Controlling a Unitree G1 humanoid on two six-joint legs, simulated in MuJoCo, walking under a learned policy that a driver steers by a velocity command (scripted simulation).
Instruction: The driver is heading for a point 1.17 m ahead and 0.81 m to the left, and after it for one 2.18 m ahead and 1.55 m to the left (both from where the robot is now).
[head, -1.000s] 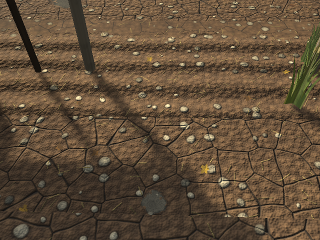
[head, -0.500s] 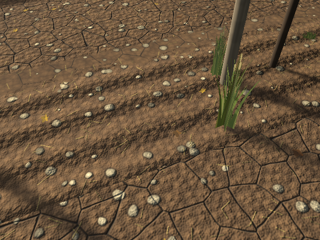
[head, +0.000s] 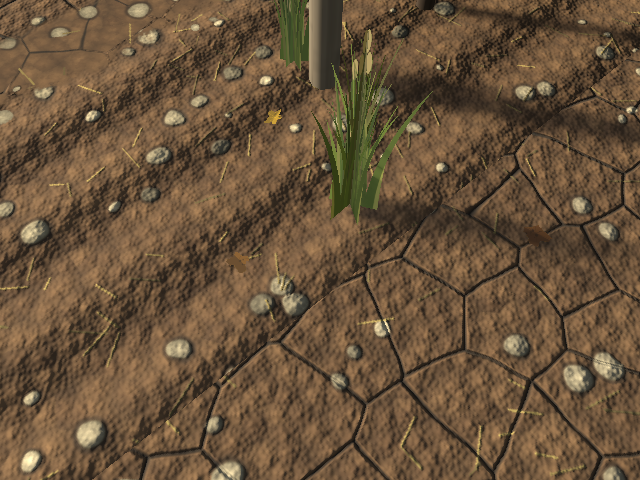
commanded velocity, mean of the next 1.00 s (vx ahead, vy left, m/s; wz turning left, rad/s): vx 0.07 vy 0.00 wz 0.87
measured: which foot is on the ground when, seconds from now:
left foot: up 0.00-0.16, down 0.18-0.78, up 0.80-1.00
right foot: down 0.00-0.18, up 0.20-0.74, down 0.76-1.00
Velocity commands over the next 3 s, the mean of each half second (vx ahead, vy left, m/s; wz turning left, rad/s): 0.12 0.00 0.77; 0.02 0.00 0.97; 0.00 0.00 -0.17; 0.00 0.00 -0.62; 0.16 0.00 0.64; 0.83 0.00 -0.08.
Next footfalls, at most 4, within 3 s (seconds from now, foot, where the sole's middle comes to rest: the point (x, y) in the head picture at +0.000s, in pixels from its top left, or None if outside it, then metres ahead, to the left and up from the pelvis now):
0.18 left None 0.28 0.14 -0.77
0.76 right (316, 467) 0.36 0.00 -0.77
1.22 left None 0.17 0.12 -0.77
1.60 right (324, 465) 0.36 -0.02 -0.77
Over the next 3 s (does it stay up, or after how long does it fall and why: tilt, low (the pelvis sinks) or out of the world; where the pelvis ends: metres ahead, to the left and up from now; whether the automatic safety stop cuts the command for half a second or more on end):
stays up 0.63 0.37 0.01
